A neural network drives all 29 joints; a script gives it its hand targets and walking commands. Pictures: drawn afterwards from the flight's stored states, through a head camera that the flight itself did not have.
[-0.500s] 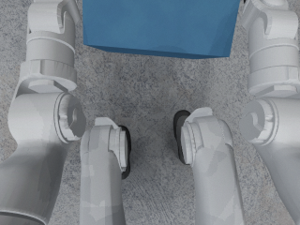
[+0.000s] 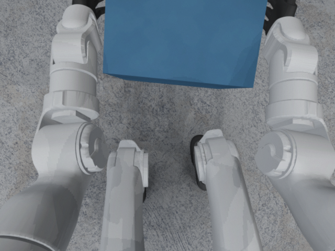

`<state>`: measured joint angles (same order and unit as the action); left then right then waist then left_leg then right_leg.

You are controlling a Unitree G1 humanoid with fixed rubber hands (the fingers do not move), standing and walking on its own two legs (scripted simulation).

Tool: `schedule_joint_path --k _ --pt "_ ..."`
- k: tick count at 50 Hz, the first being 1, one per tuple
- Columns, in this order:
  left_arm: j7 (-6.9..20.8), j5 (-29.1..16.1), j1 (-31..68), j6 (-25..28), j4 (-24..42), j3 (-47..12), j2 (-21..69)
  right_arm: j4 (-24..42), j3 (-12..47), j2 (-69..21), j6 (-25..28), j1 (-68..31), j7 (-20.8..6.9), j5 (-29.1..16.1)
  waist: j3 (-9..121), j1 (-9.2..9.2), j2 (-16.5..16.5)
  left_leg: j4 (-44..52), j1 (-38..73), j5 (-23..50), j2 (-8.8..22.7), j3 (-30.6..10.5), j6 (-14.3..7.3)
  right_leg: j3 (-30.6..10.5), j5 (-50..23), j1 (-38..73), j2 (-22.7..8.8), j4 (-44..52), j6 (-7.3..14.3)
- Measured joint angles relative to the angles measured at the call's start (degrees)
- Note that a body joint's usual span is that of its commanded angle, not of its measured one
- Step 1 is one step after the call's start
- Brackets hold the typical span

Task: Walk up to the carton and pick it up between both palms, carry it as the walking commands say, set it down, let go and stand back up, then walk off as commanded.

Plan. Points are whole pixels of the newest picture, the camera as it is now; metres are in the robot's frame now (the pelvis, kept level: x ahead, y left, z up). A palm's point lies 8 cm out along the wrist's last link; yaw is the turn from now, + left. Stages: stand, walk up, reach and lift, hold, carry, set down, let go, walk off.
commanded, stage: reach and lift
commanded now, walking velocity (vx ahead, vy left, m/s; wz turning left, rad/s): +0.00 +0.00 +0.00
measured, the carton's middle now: (180, 27) +0.55 -0.06 -0.18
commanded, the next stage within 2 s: none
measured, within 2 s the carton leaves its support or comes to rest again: neither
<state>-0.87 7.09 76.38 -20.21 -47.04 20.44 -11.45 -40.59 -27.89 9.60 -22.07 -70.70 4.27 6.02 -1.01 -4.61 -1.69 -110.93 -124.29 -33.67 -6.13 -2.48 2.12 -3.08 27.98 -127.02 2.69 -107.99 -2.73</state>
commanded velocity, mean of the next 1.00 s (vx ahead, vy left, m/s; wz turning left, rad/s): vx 0.00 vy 0.00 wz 0.00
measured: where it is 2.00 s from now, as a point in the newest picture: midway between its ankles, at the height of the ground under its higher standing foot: (170, 179)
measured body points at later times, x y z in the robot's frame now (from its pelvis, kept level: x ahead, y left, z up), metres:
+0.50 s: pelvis +0.00 +0.00 +0.05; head +0.31 -0.02 +0.38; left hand +0.56 +0.12 -0.04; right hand +0.50 -0.23 -0.04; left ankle +0.09 +0.12 -0.41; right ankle +0.12 -0.13 -0.41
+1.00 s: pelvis +0.01 +0.00 +0.11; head +0.28 -0.01 +0.47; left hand +0.54 +0.12 +0.04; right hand +0.48 -0.23 +0.04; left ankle +0.09 +0.12 -0.41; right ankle +0.12 -0.13 -0.41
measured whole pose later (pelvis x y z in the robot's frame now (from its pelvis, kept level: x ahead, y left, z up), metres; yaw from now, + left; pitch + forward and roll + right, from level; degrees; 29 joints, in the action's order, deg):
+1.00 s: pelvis +0.01 +0.00 +0.11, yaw +0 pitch +45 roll +0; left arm 1.5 12.0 61.2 -21.1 -42.1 23.8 -5.2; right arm -34.9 -30.6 2.0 -23.2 -55.8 2.5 11.2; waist 10.1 -4.0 -2.0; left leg -88.4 -104.6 -28.7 -6.4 -4.6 1.8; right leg -4.3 24.0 -106.7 3.8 -85.7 -2.8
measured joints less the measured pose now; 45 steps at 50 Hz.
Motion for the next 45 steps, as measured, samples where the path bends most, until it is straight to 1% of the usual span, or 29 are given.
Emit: schedule_joint_path --k 20,45 --pt "1.43 2.75 -4.79 -1.24 2.38 2.60 2.42 2.96 -1.87 -3.25 -1.39 4.69 -0.78 2.90 4.60 0.34 -0.26 8.57 6.23 2.47 -0.21 -0.68 0.05 -0.62 -2.11 6.44 0.70 8.42 -0.17" --pt "2.28 4.64 -13.35 -1.02 4.44 3.28 5.57 5.30 -2.64 -6.92 -1.27 13.12 -1.54 4.89 10.28 0.56 -0.29 19.96 17.11 4.46 -0.32 -1.86 -0.24 -1.12 -3.58 17.68 1.09 19.77 -0.14"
